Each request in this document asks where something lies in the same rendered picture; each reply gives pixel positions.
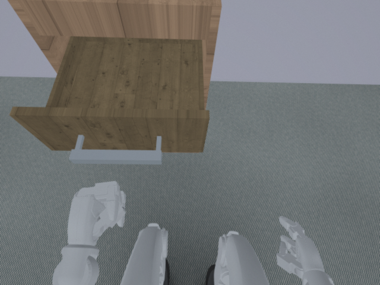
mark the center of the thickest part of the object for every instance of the right robot hand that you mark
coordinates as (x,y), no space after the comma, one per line
(303,255)

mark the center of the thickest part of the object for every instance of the drawer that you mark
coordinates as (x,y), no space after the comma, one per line
(121,93)

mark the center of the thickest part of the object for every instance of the robot right shin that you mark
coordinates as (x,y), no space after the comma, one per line
(221,274)

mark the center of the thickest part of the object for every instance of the handle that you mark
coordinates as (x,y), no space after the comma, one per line
(79,156)

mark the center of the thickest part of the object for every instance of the cabinet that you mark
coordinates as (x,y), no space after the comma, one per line
(51,23)

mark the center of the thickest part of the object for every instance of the robot right forearm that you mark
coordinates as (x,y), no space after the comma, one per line
(316,277)

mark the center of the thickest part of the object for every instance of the robot left forearm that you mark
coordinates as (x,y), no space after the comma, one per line
(78,266)

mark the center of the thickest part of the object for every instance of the right robot thigh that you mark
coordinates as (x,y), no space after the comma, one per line
(237,254)

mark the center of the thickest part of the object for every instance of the left robot hand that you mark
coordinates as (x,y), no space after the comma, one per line
(104,200)

